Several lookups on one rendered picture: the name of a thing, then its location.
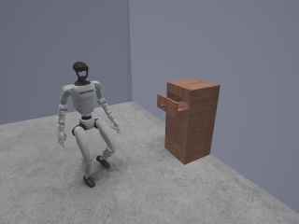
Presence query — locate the robot left upper arm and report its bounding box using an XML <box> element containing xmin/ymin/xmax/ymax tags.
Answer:
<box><xmin>91</xmin><ymin>80</ymin><xmax>106</xmax><ymax>105</ymax></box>

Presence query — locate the right robot thigh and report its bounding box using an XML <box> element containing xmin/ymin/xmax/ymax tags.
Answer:
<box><xmin>72</xmin><ymin>123</ymin><xmax>93</xmax><ymax>164</ymax></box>

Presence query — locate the robot left forearm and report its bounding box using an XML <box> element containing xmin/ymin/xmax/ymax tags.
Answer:
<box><xmin>102</xmin><ymin>99</ymin><xmax>115</xmax><ymax>120</ymax></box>

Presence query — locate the right robot hand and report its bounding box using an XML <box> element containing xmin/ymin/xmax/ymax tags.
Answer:
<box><xmin>57</xmin><ymin>131</ymin><xmax>67</xmax><ymax>148</ymax></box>

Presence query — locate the left robot hand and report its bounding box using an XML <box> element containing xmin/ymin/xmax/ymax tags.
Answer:
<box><xmin>110</xmin><ymin>119</ymin><xmax>121</xmax><ymax>134</ymax></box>

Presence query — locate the cabinet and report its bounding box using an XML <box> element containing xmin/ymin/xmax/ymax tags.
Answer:
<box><xmin>164</xmin><ymin>78</ymin><xmax>221</xmax><ymax>165</ymax></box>

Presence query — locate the drawer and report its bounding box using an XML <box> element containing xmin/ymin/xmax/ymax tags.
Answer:
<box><xmin>157</xmin><ymin>93</ymin><xmax>189</xmax><ymax>119</ymax></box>

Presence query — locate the robot right forearm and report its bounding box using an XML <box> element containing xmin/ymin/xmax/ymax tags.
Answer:
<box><xmin>57</xmin><ymin>105</ymin><xmax>66</xmax><ymax>132</ymax></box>

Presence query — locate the robot right upper arm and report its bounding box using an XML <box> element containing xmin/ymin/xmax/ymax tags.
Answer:
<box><xmin>60</xmin><ymin>85</ymin><xmax>74</xmax><ymax>111</ymax></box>

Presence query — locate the robot head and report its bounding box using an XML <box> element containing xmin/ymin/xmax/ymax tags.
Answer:
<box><xmin>73</xmin><ymin>62</ymin><xmax>91</xmax><ymax>86</ymax></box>

